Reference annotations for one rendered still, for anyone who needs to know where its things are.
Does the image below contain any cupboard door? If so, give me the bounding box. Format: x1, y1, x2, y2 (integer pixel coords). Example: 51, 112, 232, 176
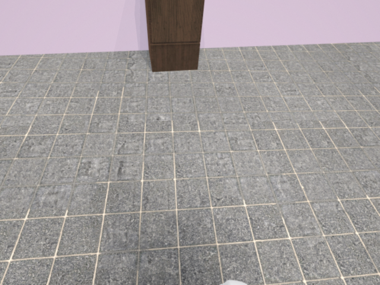
150, 0, 202, 43

